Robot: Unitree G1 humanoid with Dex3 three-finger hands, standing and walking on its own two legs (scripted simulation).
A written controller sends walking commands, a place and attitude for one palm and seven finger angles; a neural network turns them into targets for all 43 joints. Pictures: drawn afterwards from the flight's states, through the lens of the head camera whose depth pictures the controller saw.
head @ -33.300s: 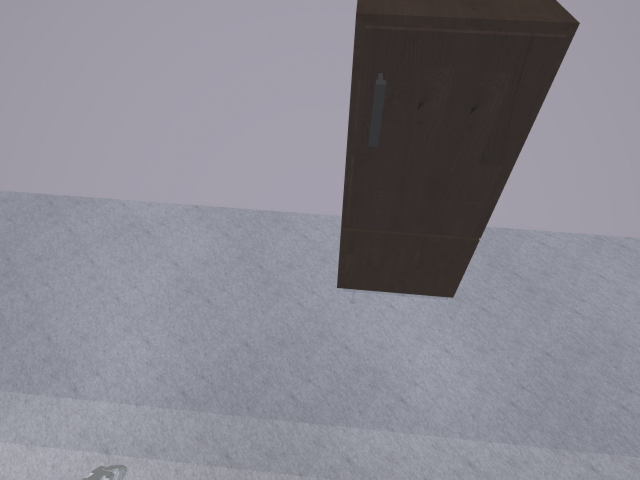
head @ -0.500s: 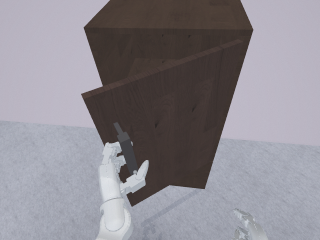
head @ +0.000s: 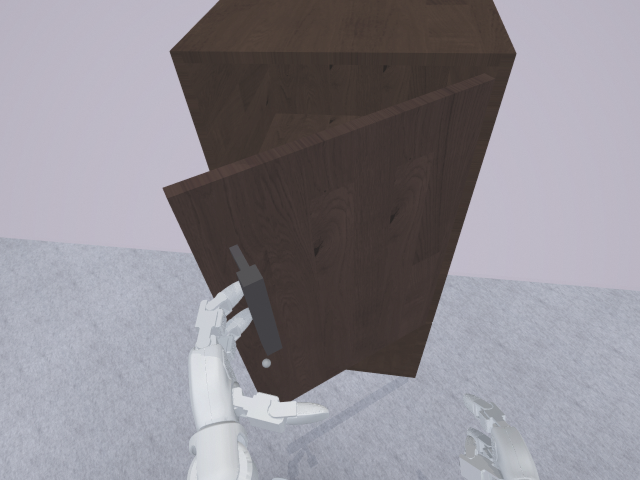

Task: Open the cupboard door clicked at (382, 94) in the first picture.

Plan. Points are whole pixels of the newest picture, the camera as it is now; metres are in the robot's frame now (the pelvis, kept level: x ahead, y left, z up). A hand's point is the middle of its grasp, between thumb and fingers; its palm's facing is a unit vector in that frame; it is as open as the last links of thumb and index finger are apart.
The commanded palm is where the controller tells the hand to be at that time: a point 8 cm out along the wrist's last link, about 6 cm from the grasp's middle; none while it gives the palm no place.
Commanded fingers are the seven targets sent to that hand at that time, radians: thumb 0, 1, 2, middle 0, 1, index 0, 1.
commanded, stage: open thumb and fingers to let go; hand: left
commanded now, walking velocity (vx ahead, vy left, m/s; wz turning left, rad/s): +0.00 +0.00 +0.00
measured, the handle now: (255, 302) +0.32 +0.09 +0.08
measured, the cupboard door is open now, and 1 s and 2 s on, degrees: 38 41 41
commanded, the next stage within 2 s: slide the hand sideways off the handle in 0.02 s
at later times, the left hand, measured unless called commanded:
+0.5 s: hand (264, 392) +0.21 +0.07 +0.07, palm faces -0.18 -0.98 +0.03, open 16.4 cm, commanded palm +0.19 +0.13 +0.07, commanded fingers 0.00 -0.50 0.30 -0.15 -0.30 -0.15 -0.30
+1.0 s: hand (203, 421) +0.18 +0.13 +0.07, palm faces -0.12 -0.99 +0.02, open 16.3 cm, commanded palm +0.15 +0.18 +0.07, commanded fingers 0.00 -0.50 0.30 -0.15 -0.30 -0.15 -0.30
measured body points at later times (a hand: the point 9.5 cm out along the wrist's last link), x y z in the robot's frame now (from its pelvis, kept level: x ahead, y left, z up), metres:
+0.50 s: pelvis -0.01 +0.04 +0.00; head +0.01 +0.01 +0.45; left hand +0.21 +0.13 +0.07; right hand +0.14 -0.20 -0.09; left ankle +0.03 +0.14 -0.68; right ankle -0.02 -0.03 -0.68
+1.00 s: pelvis +0.00 +0.06 -0.01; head +0.02 +0.05 +0.44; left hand +0.18 +0.18 +0.07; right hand +0.17 -0.16 -0.08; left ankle +0.03 +0.14 -0.68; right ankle -0.02 -0.03 -0.68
